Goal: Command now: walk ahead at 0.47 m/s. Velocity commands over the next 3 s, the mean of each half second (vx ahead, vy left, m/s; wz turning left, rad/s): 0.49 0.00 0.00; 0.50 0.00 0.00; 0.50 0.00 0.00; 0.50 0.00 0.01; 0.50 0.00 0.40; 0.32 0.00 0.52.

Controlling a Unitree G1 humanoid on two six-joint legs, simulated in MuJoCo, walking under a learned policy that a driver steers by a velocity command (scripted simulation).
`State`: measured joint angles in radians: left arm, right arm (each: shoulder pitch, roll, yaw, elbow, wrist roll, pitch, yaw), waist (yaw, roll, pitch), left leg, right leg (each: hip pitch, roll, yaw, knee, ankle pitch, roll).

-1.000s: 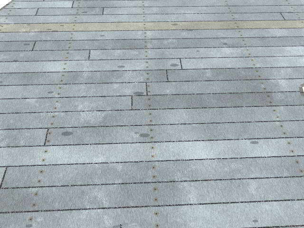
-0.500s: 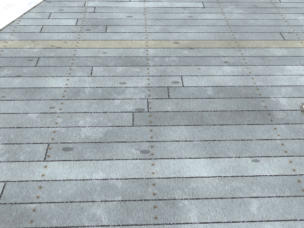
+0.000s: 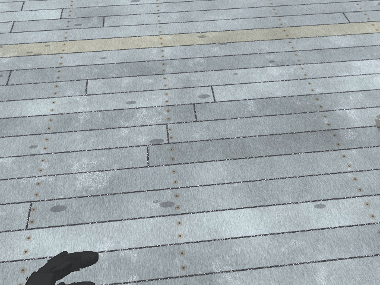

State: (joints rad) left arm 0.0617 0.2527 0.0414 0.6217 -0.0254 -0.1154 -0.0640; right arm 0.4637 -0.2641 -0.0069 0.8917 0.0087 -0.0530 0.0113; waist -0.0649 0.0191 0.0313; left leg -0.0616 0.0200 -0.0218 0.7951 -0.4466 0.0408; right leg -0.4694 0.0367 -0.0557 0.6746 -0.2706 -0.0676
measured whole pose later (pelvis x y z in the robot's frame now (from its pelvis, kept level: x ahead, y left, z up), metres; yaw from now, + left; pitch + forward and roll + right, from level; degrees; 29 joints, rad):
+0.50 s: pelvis +0.31 +0.06 -0.08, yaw +1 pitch -1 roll -5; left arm 0.44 0.30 0.07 0.90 -0.03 -0.07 0.02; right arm 0.06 -0.28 -0.01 0.70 -0.01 -0.14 0.08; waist 0.05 0.06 0.03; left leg -0.37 0.04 0.00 0.40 0.22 0.11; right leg -0.11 0.04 0.00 1.13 -0.64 0.00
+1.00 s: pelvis +0.57 +0.04 -0.11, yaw +1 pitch +3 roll +1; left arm -0.02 0.22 0.03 0.73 -0.02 -0.08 -0.03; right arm 0.44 -0.25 -0.05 0.97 0.01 -0.05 -0.01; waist -0.09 -0.03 0.00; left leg 0.03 -0.05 0.04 0.32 -0.40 0.04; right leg -0.57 -0.03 -0.01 0.55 -0.02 -0.03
